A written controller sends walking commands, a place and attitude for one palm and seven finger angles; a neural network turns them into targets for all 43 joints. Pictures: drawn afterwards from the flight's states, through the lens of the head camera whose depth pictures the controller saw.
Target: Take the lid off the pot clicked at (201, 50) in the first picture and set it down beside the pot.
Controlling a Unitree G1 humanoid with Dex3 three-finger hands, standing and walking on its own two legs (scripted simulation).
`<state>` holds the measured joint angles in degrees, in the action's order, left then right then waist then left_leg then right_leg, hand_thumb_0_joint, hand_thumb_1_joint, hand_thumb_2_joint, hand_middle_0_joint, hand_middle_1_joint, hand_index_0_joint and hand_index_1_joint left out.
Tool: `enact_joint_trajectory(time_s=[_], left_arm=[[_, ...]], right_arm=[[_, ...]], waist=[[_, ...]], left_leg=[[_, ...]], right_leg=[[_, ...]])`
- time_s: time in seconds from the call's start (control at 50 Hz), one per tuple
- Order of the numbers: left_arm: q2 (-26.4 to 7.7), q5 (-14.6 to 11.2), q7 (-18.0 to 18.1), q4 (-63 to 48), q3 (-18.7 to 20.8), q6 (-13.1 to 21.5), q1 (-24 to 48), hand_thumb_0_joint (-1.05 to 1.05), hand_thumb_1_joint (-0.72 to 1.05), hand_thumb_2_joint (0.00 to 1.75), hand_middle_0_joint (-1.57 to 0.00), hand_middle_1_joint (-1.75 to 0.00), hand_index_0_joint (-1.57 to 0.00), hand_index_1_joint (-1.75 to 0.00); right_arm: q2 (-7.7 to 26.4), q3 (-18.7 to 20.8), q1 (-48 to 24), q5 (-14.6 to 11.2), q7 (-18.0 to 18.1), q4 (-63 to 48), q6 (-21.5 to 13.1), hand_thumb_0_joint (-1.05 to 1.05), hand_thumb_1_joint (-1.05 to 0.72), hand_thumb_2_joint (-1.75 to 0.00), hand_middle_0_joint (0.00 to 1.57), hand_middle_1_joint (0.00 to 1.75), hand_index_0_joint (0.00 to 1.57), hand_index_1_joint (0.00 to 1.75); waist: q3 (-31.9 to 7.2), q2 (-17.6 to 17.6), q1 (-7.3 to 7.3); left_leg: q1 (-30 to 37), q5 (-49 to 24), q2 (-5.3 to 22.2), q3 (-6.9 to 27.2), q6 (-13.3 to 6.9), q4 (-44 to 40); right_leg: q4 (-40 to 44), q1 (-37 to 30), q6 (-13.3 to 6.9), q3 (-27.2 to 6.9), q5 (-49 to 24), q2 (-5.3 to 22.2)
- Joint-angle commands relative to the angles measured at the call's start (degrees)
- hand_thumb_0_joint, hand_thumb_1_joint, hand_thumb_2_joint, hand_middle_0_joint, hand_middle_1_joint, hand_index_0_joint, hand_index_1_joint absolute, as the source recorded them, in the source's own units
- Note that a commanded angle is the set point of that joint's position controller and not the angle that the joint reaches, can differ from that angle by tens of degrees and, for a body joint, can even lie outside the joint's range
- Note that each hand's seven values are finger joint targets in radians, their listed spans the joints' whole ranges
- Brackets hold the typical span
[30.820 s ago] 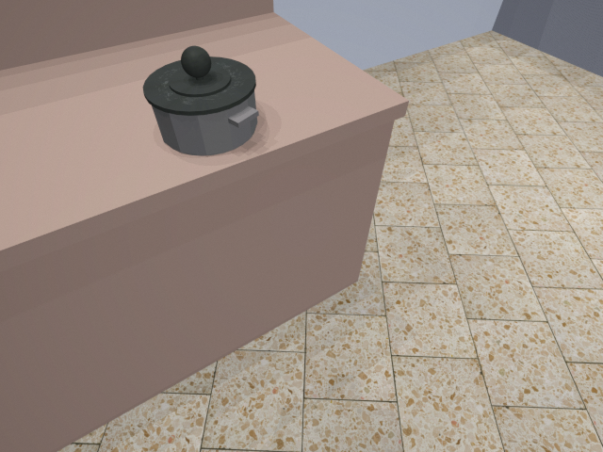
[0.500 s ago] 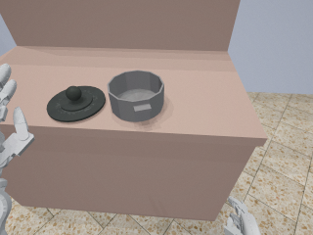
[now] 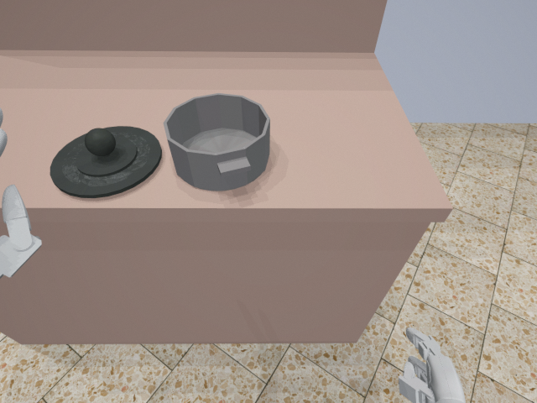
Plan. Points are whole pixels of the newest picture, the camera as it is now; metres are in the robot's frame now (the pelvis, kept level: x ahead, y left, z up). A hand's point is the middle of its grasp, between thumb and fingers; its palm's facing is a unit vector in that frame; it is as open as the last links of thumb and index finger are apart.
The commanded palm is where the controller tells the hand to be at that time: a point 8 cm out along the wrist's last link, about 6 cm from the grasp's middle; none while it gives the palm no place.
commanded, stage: step back with the hand held close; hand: left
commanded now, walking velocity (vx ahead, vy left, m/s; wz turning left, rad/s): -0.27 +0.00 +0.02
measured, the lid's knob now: (100, 142) +0.53 +0.36 +0.09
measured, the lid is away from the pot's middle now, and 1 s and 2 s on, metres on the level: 0.23 0.23 0.23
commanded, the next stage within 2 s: stop stepping back and stand still in 0.90 s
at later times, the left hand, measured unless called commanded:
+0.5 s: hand out of the picture +0.12 +0.24 +0.24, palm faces +0.49 -0.79 -0.37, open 7.5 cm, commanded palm +0.05 +0.29 +0.25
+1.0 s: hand out of the picture +0.02 +0.23 +0.24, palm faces +0.42 -0.80 -0.43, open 7.5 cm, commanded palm -0.07 +0.28 +0.25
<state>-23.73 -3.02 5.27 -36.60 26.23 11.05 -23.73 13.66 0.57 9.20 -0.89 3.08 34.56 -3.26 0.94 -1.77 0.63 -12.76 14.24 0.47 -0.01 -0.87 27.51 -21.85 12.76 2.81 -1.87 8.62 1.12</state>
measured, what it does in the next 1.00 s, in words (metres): walks backwards: right foot, then left foot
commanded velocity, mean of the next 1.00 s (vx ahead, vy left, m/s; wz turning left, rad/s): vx -0.32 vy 0.00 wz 0.04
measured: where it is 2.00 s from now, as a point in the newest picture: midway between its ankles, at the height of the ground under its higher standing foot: outside the picture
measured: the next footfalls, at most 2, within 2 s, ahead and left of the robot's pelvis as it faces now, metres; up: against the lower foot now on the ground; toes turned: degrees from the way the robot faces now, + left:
right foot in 0.72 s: -0.12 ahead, -0.14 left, +0.00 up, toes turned -2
left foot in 0.92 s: -0.11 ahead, +0.11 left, +0.00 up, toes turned +1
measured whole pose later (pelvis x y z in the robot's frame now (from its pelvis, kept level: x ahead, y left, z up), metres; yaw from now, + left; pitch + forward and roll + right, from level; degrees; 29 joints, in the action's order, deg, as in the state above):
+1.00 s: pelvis -0.20 +0.00 -0.01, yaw -1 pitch +2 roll +0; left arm -27.4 -4.1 6.9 -39.7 30.6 14.7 -21.9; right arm 10.7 1.5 7.7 0.1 2.6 35.1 -7.7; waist 2.2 2.4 -1.4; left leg -21.6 11.2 0.6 -2.2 -1.3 31.1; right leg -48.3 26.4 1.0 -2.9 26.4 -0.9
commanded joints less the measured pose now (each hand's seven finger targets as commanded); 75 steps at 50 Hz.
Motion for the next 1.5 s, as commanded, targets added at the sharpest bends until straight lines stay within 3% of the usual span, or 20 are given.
enact_joint_trajectory(time_s=[0.0,0.16,0.28,0.38,0.48,0.54,0.64,0.72,0.78,0.86,0.9,0.96,0.98,1.0,1.02,1.12,1.18,1.28,1.38,1.48], left_arm=[[-13.2,-0.7,1.6,-16.3,10.4,4.5,-3.2,0.0,0.9,0.9,-0.2,-0.3,-0.2,-0.3],[-13.7,-1.0,3.1,-20.5,12.7,6.6,-3.0,0.0,0.9,0.9,-0.2,-0.3,-0.2,-0.3],[-12.2,-0.3,4.2,-8.7,10.4,5.8,6.7,0.0,0.9,0.9,-0.2,-0.3,-0.2,-0.3],[-11.1,0.3,4.6,-6.1,7.5,5.1,6.3,0.0,0.9,0.9,-0.2,-0.3,-0.2,-0.3],[-11.7,0.1,5.7,-16.2,10.0,6.8,4.1,0.0,0.9,0.9,-0.2,-0.3,-0.2,-0.3],[-13.7,0.5,5.9,-18.7,11.9,7.0,3.2,0.0,0.9,0.9,-0.2,-0.3,-0.2,-0.3],[-12.5,-0.6,5.7,-17.7,11.4,6.3,-0.9,0.0,0.9,0.9,-0.2,-0.3,-0.2,-0.3],[-16.4,-0.6,5.0,-12.1,11.6,7.9,7.0,0.0,0.9,0.9,-0.2,-0.3,-0.2,-0.3],[-13.7,0.0,3.7,-10.0,10.2,5.5,5.8,0.0,0.9,0.9,-0.2,-0.3,-0.2,-0.3],[-11.3,-0.2,3.0,-10.2,7.9,5.4,4.9,0.0,0.9,0.9,-0.2,-0.3,-0.2,-0.3],[-12.9,-1.0,2.9,-14.4,9.5,6.7,4.4,0.0,0.9,0.9,-0.2,-0.3,-0.2,-0.3],[-14.3,-2.6,2.0,-19.0,12.9,7.6,-3.6,0.0,0.9,0.9,-0.2,-0.3,-0.2,-0.3],[7.9,2.0,-3.5,33.3,-19.1,-7.0,-0.1,0.0,0.9,0.9,-0.2,-0.3,-0.2,-0.3],[-19.6,-2.9,1.0,-44.6,11.5,3.1,17.1,0.0,0.9,0.9,-0.2,-0.3,-0.2,-0.3],[-22.8,-2.6,2.8,-30.3,20.0,5.7,-0.3,0.0,0.9,0.9,-0.2,-0.3,-0.2,-0.3],[-17.8,-1.8,4.6,-33.8,15.6,3.9,-12.2,0.0,0.9,0.9,-0.2,-0.3,-0.2,-0.3],[-18.3,-1.6,5.5,-16.9,15.1,2.7,-0.1,0.0,0.9,0.9,-0.2,-0.3,-0.2,-0.3],[-11.3,-1.2,3.1,9.2,6.6,1.3,15.3,0.0,0.9,0.9,-0.2,-0.3,-0.2,-0.3],[-6.4,0.5,3.4,6.7,-1.0,0.8,13.3,0.0,0.9,0.9,-0.2,-0.3,-0.2,-0.3],[-15.9,0.6,4.3,-21.2,8.9,4.6,0.1,0.0,0.9,0.9,-0.2,-0.3,-0.2,-0.3]], right_arm=[[5.8,2.8,-3.9,-0.1,0.2,-11.1,-1.5,0.0,-0.9,-0.9,0.2,0.3,0.2,0.3],[6.3,2.9,-2.1,0.6,0.3,-10.9,-3.9,0.0,-0.9,-0.9,0.2,0.3,0.2,0.3],[6.1,3.0,0.1,-0.1,0.9,-9.1,-5.0,0.0,-0.9,-0.9,0.2,0.3,0.2,0.3],[5.3,2.4,0.0,-0.3,0.6,-8.2,-4.3,0.0,-0.9,-0.9,0.2,0.3,0.2,0.3],[6.8,2.1,-2.0,0.3,1.8,-12.0,-5.4,0.0,-0.9,-0.9,0.2,0.3,0.2,0.3],[5.7,3.5,-0.7,0.9,0.7,-10.2,-7.1,0.0,-0.9,-0.9,0.2,0.3,0.2,0.3],[4.1,2.4,-1.3,0.6,-0.3,-8.2,-8.0,0.0,-0.9,-0.9,0.2,0.3,0.2,0.3],[3.8,2.6,-0.4,0.9,-0.1,-4.0,-7.4,0.0,-0.9,-0.9,0.2,0.3,0.2,0.3],[2.4,2.6,-2.1,0.1,0.6,-5.1,-7.1,0.0,-0.9,-0.9,0.2,0.3,0.2,0.3],[4.3,1.3,-3.0,0.3,1.8,-6.1,-5.9,0.0,-0.9,-0.9,0.2,0.3,0.2,0.3],[5.6,3.2,-1.7,1.3,0.8,-7.4,-6.4,0.0,-0.9,-0.9,0.2,0.3,0.2,0.3],[5.8,4.3,-0.5,2.0,-1.3,-7.4,-8.1,0.0,-0.9,-0.9,0.2,0.3,0.2,0.3],[14.8,4.9,0.2,0.9,-1.9,4.2,-6.5,0.0,-0.9,-0.9,0.2,0.3,0.2,0.3],[4.1,5.4,-4.0,-1.0,-3.2,-11.5,-6.8,0.0,-0.9,-0.9,0.2,0.3,0.2,0.3],[5.9,4.9,0.0,0.3,-1.3,-8.8,-8.1,0.0,-0.9,-0.9,0.2,0.3,0.2,0.3],[2.8,1.7,-2.3,-0.3,-1.4,-12.1,-6.0,0.0,-0.9,-0.9,0.2,0.3,0.2,0.3],[4.7,2.7,-1.9,0.3,0.2,-7.8,-3.8,0.0,-0.9,-0.9,0.2,0.3,0.2,0.3],[5.5,1.8,-2.3,-1.1,1.5,-6.0,-2.4,0.0,-0.9,-0.9,0.2,0.3,0.2,0.3],[5.2,1.1,-2.6,-0.5,2.6,-6.8,-4.0,0.0,-0.9,-0.9,0.2,0.3,0.2,0.3],[6.0,2.3,-2.9,0.9,0.7,-11.2,-5.7,0.0,-0.9,-0.9,0.2,0.3,0.2,0.3]], waist=[[-14.5,-0.6,0.07],[-10.1,-11.8,0.03],[-1.7,3.7,-2.24],[-3.6,9.5,-2.6],[-5.1,-17.2,-2.09],[-7.8,-9.7,-1.68],[-7.7,-11.0,-1.21],[-5.5,8.7,-1.99],[-7.0,13.0,-1.66],[-4.7,0.7,-2.7],[-11.3,-11.8,-1.65],[-17.1,-11.7,-0.46],[-10.6,-18.3,-6.62],[-21.9,-2.9,-0.47],[-19.4,-10.9,-1.45],[-13.3,-16.3,-0.95],[-0.3,10.6,-2.01],[4.1,11.0,-3.92],[1.6,9.7,-2.13],[-7.1,-12.2,-2.11]], left_leg=[[3.9,-28.5,5.6,2.8,-1.7,-2.1],[-10.9,-13.5,9.4,5.7,-2.4,-6.8],[-14.6,16.0,3.4,3.2,-1.0,0.8],[-1.6,11.3,0.6,1.6,-0.6,14.2],[-24.2,29.8,16.7,23.2,-7.7,-19.5],[-22.0,19.3,17.3,19.2,-8.6,-16.1],[-15.2,12.0,10.0,10.5,-3.0,-8.8],[-9.5,10.8,0.1,1.1,2.8,28.0],[-13.0,12.4,1.7,3.5,1.8,29.5],[-3.1,-17.3,2.1,-1.5,2.0,-7.7],[7.5,-60.1,18.6,14.4,-5.2,-4.3],[6.3,-50.9,20.0,13.8,-9.4,-3.1],[4.8,-74.1,19.3,17.9,-9.2,8.1],[8.8,-43.7,17.5,7.9,-6.6,-4.2],[5.9,-33.2,15.7,9.1,-6.7,-3.6],[-18.7,24.8,7.3,2.9,-0.5,-11.7],[-15.7,13.2,-0.9,2.5,2.7,33.8],[-5.4,7.8,3.0,0.5,0.4,29.5],[-2.3,14.5,0.4,-6.6,-2.4,0.4],[-1.3,19.7,19.3,20.0,-11.9,-16.4]], right_leg=[[-5.0,-5.1,-1.9,1.8,-19.2,2.6],[-14.1,-4.6,-2.1,2.6,-1.4,0.7],[-0.3,5.8,-4.7,-4.6,8.3,6.1],[8.4,20.3,-7.6,-6.2,21.0,12.6],[-31.7,4.7,-1.8,2.9,16.1,-3.0],[-44.6,6.3,-2.1,-1.6,19.2,-3.5],[-7.5,-1.0,-3.5,4.8,15.1,-2.4],[9.9,11.2,-12.8,-14.5,-12.4,21.3],[0.1,3.8,-12.6,-6.7,-35.8,18.3],[-12.3,0.9,-4.1,3.5,-31.2,7.1],[-27.5,13.2,-1.7,0.7,13.7,-1.2],[-36.8,15.3,-1.9,-2.6,24.6,-2.8],[-44.7,26.7,-0.3,-5.3,21.9,-1.1],[-39.7,11.6,0.4,-3.9,21.3,-4.3],[-35.0,13.0,-0.4,-0.2,18.8,-2.9],[-9.3,-13.2,-3.2,6.9,14.7,-2.2],[19.5,14.7,-15.1,-29.9,36.5,22.4],[12.8,27.4,-8.5,-6.8,38.4,14.9],[7.3,8.8,-6.8,-2.5,30.9,11.3],[-36.3,13.7,-1.2,4.7,18.2,-1.9]])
